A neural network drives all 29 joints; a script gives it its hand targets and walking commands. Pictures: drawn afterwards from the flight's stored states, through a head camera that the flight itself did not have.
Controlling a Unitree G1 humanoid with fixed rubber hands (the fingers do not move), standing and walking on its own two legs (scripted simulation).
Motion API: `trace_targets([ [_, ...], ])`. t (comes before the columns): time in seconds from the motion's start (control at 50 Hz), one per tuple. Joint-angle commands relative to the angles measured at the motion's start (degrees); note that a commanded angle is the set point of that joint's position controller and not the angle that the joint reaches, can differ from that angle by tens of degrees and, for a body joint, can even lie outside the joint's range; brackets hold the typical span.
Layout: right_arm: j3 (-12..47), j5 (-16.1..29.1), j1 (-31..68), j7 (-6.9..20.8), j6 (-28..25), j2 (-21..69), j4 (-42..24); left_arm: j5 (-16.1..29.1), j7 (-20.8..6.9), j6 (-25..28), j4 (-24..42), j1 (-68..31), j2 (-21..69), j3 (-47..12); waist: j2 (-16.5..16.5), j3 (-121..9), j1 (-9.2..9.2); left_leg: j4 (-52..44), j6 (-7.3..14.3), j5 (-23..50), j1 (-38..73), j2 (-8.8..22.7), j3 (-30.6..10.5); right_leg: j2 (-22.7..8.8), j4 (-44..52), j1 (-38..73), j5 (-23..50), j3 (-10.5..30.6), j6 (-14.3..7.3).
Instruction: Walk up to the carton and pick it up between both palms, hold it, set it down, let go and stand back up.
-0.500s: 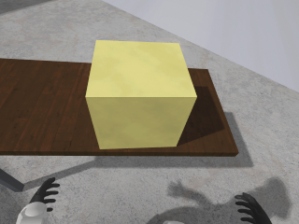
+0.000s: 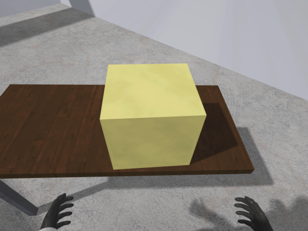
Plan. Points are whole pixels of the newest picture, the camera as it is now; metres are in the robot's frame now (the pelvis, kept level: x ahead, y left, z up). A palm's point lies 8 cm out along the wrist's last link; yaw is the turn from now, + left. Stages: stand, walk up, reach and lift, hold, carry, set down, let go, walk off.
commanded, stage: reach and lift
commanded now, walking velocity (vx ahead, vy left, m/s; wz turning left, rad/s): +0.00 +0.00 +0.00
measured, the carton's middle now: (150, 116) +0.52 +0.02 -0.03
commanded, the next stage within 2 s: none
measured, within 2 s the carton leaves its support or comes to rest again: neither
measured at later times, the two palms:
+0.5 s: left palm (69, 216) +0.18 +0.22 -0.05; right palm (265, 219) +0.18 -0.28 -0.04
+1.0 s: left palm (68, 199) +0.22 +0.23 -0.02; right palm (258, 203) +0.21 -0.26 -0.02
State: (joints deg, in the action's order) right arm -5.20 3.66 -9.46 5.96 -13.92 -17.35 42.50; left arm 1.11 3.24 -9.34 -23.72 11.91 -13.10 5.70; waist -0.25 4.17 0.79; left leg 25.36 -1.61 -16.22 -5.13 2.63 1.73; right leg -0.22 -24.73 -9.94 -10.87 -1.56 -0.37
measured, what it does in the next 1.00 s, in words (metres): stands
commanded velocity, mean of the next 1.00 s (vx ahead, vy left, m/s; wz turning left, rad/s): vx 0.00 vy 0.00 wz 0.00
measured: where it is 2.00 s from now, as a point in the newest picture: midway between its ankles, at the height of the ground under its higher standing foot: outside the picture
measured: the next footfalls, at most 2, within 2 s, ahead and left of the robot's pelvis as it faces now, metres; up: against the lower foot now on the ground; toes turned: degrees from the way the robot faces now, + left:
none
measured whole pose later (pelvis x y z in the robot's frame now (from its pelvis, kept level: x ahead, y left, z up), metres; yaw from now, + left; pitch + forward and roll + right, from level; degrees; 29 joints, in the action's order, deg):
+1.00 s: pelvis +0.01 +0.00 +0.00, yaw -1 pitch -1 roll +0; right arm 5.3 23.5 -5.6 10.3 -29.4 -21.9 43.6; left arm 9.9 6.4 22.2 -33.1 7.4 -10.3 0.2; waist -0.3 -0.7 1.3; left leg 26.7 -1.9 -17.5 -8.5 3.1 2.5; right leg 0.3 -26.7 -14.0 -12.2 -0.7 -0.5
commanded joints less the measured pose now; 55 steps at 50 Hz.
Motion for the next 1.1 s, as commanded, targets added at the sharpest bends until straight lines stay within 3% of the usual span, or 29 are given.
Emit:
trace_targets([
  [0.0,-3.32,2.47,3.41,1.45,-3.32,-12.53,-6.32,0.42,1.26,5.42,7.1,-1.58,-4.78,1.36,-1.62,-5.86,0.53,-7.09,-0.95,10.38,-5.89,-2.7,0.54,2.72,5.82,7.85,5.07,0.43,-2.12],
  [0.04,-2.22,4.45,3.9,2.59,-3.95,-12.81,-5.39,0.52,1.68,6.92,5.2,-1.27,-3.19,0.47,-1.69,-4.73,0.03,-7.15,-1.48,11.48,-6.15,-2.54,0.11,3.28,6.22,6.42,4.95,0.6,-2.65],
  [0.1,-0.87,5.96,3.26,3.55,-5.25,-13.06,-5.36,0.25,2.05,9.82,4.0,-1.01,-2.36,0.34,-1.72,-4.25,1.36,-7.69,-1.15,10.44,-6.04,-2.95,0.65,2.58,6.75,6.58,4.31,0.93,-2.33],
  [0.12,-1.01,6.27,3.26,3.8,-5.61,-13.1,-4.48,0.75,1.99,10.97,3.59,-2.03,-2.23,-0.53,-2.2,-3.3,0.45,-7.97,-1.28,10.32,-7.18,-2.84,0.13,3.08,6.37,5.99,4.61,0.96,-2.39],
  [0.16,-0.89,7.84,2.16,4.21,-6.87,-13.68,-3.63,0.06,2.66,12.99,6.3,-1.67,-1.97,-0.23,-0.84,-5.59,0.3,-7.3,-1.94,13.02,-5.17,-2.67,0.38,3.06,6.38,6.45,6.49,0.86,-2.29],
  [0.24,0.85,11.29,2.4,5.28,-9.53,-14.31,-1.09,-0.22,3.15,16.01,5.36,-0.5,-0.08,-1.78,2.78,-6.57,-0.12,-6.42,-2.84,19.03,-3.92,-2.57,-0.7,3.27,6.05,5.47,9.73,1.65,-3.1],
  [0.3,2.34,13.18,0.98,5.9,-11.29,-14.76,1.29,-0.43,2.82,18.76,3.27,2.09,1.73,-2.6,1.25,-4.78,-0.39,-6.18,-3.15,19.67,-2.69,-2.6,-1.44,3.65,6.89,5.27,10.43,1.49,-3.27],
  [0.36,1.99,14.25,1.3,5.7,-14.08,-15.8,-0.04,0.6,3.2,22.16,6.02,1.76,0.75,-3.56,1.83,-8.03,-0.47,-4.72,-3.44,22.53,-2.91,-2.92,-1.49,3.99,5.42,5.25,12.47,1.44,-2.96],
  [0.38,3.15,15.08,1.17,5.87,-14.42,-15.47,-0.79,-0.22,3.33,23.13,3.37,2.63,0.76,-2.64,2.08,-7.31,0.47,-4.71,-3.09,22.47,-3.01,-3.05,-1.01,3.37,5.6,5.79,12.98,1.89,-2.65],
  [0.4,3.43,14.92,0.3,5.66,-15.22,-14.76,-0.62,1.39,3.26,24.41,4.32,1.94,0.77,-3.32,0.99,-8.35,-0.76,-4.13,-2.69,22.47,-3.14,-3.22,-1.29,3.29,5.29,5.25,13.7,2.34,-2.56],
  [0.42,3.85,15.4,-0.06,5.65,-15.98,-14.93,-1.05,1.16,3.05,25.45,3.63,3.15,0.96,-2.66,0.09,-7.77,-0.11,-4.1,-2.46,22.87,-2.97,-3.18,-1.18,3.56,5.31,6.65,14.77,2.52,-2.27],
  [0.48,4.2,15.94,-1.49,5.23,-18.29,-15.16,-0.97,1.52,3.01,28.83,1.09,3.6,0.08,-2.77,-0.41,-7.29,-0.18,-3.39,-2.06,20.14,-4.75,-3.99,-0.35,2.7,4.6,5.28,12.85,2.92,-1.29],
  [0.52,5.87,15.46,-2.19,4.83,-19.35,-14.55,-0.55,2.88,2.43,30.3,-1.75,3.79,0.66,-2.58,-4.59,-6.06,-0.62,-3.22,-1.22,19.23,-5.19,-3.66,-0.5,2.32,4.81,5.01,13.49,3.34,-0.98],
  [0.56,5.34,15.85,-0.97,4.84,-20.85,-14.83,-1.97,4.65,2.17,32.93,-0.06,1.64,-0.25,-4.14,-5.17,-5.93,-1.31,-2.86,-0.99,15.48,-6.59,-3.83,-0.44,2.46,4.14,3.53,10.17,3.06,-0.72],
  [0.62,7.79,17.41,-0.68,4.48,-22.12,-12.87,-3.06,5.84,2.11,35.5,-1.73,0.13,-1.32,-2.39,-5.32,-5.6,-0.25,-2.64,-0.17,14.91,-8.49,-4.46,0.07,1.57,3.47,4.91,10.87,4.13,-0.18],
  [0.68,7.21,18.31,0.23,4.83,-22.37,-12.83,-3.44,6.69,2.33,37.37,0.6,-0.54,-1.49,-4.02,-2.14,-6.94,-0.15,-2.89,-0.95,12.51,-8.85,-4.31,0.34,1.76,3.33,4.99,7.18,4.19,-0.46],
  [0.72,7.48,18.48,1.91,4.73,-22.11,-12.3,-5.62,7.49,2.44,37.54,-0.06,-2.74,-2.6,-3.45,-3.41,-7.87,0.22,-2.66,-0.36,9.58,-11.11,-4.15,0.28,0.96,3.1,5.35,4.01,4.78,-0.41],
  [0.74,6.71,18.88,2.78,4.65,-21.98,-12.67,-5.46,7.86,2.72,37.52,-0.32,-3.65,-3.37,-3.94,-1.87,-8.91,-0.4,-2.86,-0.41,9.27,-11.38,-4.42,-0.03,0.9,3.29,5.4,3.38,5.06,-0.7],
  [0.78,6.89,19.02,2.99,4.12,-21.35,-13.01,-4.46,8.16,2.48,36.26,-2.65,-3.7,-2.53,-4.07,-3.27,-7.41,-1.18,-2.97,-0.58,10.43,-10.06,-4.32,-0.12,1.51,3.67,3.93,4.3,4.59,-0.75],
  [0.8,7.45,19.38,4.27,4.3,-20.57,-13.87,-4.16,7.24,2.74,35.79,-3.03,-4.04,-2.08,-3.61,-1.49,-7.22,0.43,-3.72,-0.88,9.93,-9.33,-4.19,0.65,1.56,3.79,3.62,3.18,4.25,-1.08],
  [0.82,7.13,18.82,7.33,4.17,-20.11,-13.84,-3.61,8.14,2.84,34.99,-3.29,-7.52,-2.42,-4.38,-1.48,-7.57,-0.41,-3.5,-0.79,8.44,-10.01,-4.17,-0.13,1.77,3.76,2.61,1.76,4.13,-1.36],
  [0.84,7.21,19.15,8.43,4.18,-19.54,-14.28,-4.76,8.12,3.1,34.78,-2.47,-8.66,-2.73,-3.88,-1.99,-7.41,0.27,-4.03,-0.56,6.8,-10.73,-4.04,0.68,1.64,3.69,2.27,-0.27,4.22,-1.33],
  [0.88,7.33,19.42,9.38,4.08,-18.24,-13.75,-6.15,8.62,3.1,33.99,-2.26,-9.76,-2.88,-3.68,-3.53,-8.18,0.99,-3.88,-0.62,6.85,-10.96,-3.69,0.84,1.61,3.98,3.22,0.07,4.52,-1.4],
  [0.94,8.1,20.89,11.81,4.44,-16.04,-14.43,-4.87,9.09,3.49,32.48,-2.22,-12.51,-3.47,-3.74,-1.52,-9.64,1.17,-3.79,-1.18,7.14,-10.63,-3.45,0.95,1.76,3.72,3.12,0.18,4.8,-1.66],
  [1.0,6.97,20.83,13.44,4.22,-14.58,-15.73,-3.15,8.71,3.89,29.96,-1.2,-12.45,-3.13,-3.71,-0.35,-11.36,0.55,-3.89,-1.42,11.78,-8.05,-3.41,0.36,2.38,3.69,2.95,4.79,3.74,-2.18],
  [1.02,7.45,21.84,13.24,4.24,-14.24,-15.83,-3.58,8.13,3.63,28.96,-1.11,-11.55,-2.96,-2.71,-1.44,-10.0,1.19,-3.72,-1.4,12.05,-8.11,-3.43,0.82,2.74,3.83,2.96,5.18,3.7,-1.93],
  [1.04,7.22,20.98,15.05,4.16,-13.5,-16.34,-2.55,8.46,3.57,28.2,-1.31,-12.72,-2.8,-3.23,-2.04,-10.99,0.52,-3.77,-1.47,12.37,-7.45,-3.46,0.73,2.76,4.24,3.86,5.17,3.8,-2.01],
  [1.06,8.7,21.99,15.65,4.28,-13.07,-16.13,-3.82,7.81,3.47,27.62,-1.09,-12.26,-2.39,-2.59,-1.56,-11.57,1.76,-3.69,-1.45,14.64,-7.11,-3.33,0.79,2.79,4.3,4.56,7.41,4.01,-2.35],
  [1.08,8.16,21.53,17.68,4.31,-12.18,-16.88,-4.48,8.13,3.26,26.7,-1.09,-14.1,-2.56,-3.08,-3.38,-12.07,1.3,-3.88,-1.39,14.73,-7.43,-3.5,0.62,2.94,4.76,5.07,7.03,3.96,-2.15],
])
